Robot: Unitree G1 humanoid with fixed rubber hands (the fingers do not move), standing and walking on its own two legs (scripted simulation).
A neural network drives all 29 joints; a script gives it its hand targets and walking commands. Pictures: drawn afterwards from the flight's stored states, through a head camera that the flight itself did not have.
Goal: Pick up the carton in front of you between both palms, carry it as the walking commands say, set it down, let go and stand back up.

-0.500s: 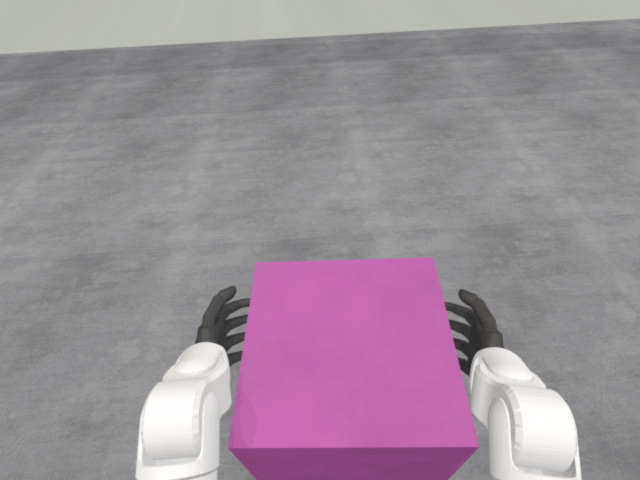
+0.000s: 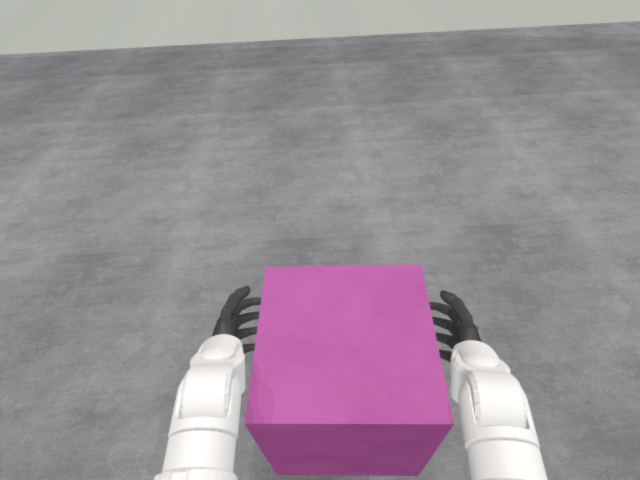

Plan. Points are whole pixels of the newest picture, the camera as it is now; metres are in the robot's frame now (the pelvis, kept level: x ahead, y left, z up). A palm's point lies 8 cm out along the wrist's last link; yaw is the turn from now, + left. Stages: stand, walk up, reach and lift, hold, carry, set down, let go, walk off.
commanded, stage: carry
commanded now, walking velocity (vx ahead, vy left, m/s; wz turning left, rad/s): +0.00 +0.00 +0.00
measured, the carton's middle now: (344, 375) +0.28 +0.00 -0.05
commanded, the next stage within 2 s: hold in 1.20 s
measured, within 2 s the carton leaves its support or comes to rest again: neither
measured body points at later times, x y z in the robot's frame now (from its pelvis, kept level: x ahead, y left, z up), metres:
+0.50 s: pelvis -0.02 +0.01 +0.00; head -0.03 +0.01 +0.45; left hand +0.27 +0.16 +0.03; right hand +0.27 -0.14 +0.03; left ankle -0.08 +0.10 -0.73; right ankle +0.03 -0.11 -0.73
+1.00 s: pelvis -0.03 +0.02 +0.00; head -0.04 +0.02 +0.45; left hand +0.27 +0.17 +0.03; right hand +0.26 -0.13 +0.03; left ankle -0.08 +0.10 -0.73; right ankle +0.03 -0.11 -0.73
